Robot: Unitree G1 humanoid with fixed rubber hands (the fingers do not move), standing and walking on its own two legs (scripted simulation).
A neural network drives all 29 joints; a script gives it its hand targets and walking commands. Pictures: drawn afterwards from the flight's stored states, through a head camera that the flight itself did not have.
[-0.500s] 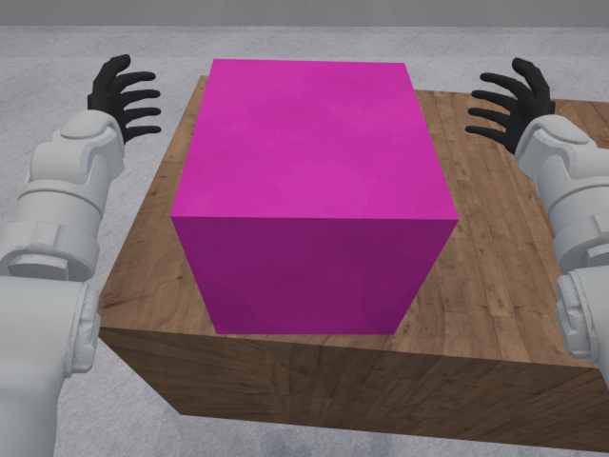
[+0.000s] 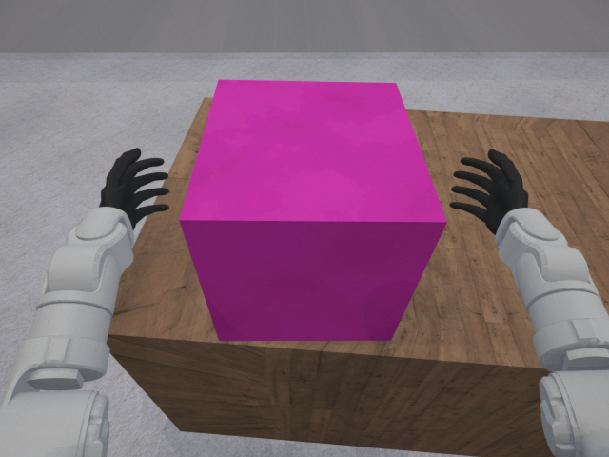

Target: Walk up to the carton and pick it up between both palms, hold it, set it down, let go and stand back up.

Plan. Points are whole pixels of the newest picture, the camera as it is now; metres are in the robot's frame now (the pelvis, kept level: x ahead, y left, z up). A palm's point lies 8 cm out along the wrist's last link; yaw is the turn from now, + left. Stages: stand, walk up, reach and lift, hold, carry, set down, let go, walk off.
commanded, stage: set down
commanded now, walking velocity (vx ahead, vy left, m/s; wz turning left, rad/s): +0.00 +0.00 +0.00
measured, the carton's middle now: (306, 213) +0.50 -0.01 +0.03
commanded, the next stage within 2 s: none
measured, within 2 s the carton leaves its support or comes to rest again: neither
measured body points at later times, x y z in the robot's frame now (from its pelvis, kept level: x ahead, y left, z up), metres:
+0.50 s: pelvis +0.02 +0.01 +0.00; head +0.03 +0.01 +0.45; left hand +0.35 +0.24 +0.07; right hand +0.34 -0.25 +0.06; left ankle +0.02 +0.13 -0.75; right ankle +0.03 -0.11 -0.75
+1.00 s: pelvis +0.03 +0.01 +0.00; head +0.03 +0.01 +0.45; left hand +0.27 +0.23 +0.00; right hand +0.25 -0.24 +0.00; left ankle +0.02 +0.13 -0.75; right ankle +0.03 -0.11 -0.75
